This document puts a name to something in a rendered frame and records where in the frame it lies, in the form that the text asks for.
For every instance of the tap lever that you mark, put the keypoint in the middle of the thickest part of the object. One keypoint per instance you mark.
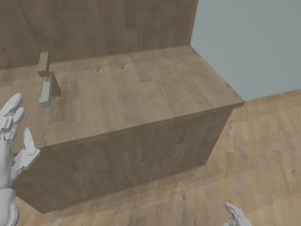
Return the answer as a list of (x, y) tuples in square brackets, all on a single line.
[(46, 93)]

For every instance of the counter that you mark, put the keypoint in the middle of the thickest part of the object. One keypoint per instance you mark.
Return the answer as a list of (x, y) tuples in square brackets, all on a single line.
[(132, 100)]

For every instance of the robot left hand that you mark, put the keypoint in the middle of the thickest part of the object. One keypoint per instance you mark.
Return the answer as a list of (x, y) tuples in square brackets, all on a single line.
[(10, 116)]

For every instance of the robot left forearm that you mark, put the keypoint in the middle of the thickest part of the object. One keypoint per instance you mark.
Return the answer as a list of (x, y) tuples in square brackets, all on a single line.
[(9, 211)]

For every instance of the robot right hand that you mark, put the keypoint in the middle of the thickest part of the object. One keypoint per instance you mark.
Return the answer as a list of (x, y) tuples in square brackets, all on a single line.
[(238, 215)]

